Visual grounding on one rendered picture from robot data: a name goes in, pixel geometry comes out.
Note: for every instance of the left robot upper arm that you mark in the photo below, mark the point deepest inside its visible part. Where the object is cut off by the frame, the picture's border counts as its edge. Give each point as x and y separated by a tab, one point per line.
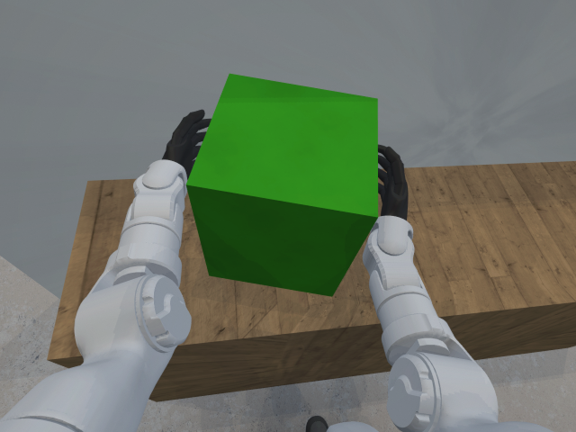
127	334

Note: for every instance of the pedestal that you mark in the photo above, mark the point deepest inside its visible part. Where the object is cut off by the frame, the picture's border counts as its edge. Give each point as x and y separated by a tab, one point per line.
495	247

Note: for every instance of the robot right forearm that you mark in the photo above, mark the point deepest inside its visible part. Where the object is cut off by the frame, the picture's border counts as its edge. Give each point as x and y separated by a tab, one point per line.
402	304

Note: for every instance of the right robot upper arm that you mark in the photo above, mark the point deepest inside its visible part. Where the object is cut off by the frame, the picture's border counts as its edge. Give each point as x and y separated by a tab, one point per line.
437	393

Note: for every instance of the robot left forearm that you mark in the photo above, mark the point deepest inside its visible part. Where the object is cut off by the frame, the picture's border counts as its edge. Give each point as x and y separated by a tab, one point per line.
152	232

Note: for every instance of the carton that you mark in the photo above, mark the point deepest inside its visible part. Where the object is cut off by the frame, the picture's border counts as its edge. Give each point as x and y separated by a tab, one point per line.
284	189

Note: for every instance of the robot right hand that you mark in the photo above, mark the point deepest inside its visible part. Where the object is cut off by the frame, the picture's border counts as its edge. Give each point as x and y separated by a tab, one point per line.
394	192

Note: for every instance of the robot left hand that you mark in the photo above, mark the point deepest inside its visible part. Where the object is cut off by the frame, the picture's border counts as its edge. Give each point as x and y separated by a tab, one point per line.
181	148

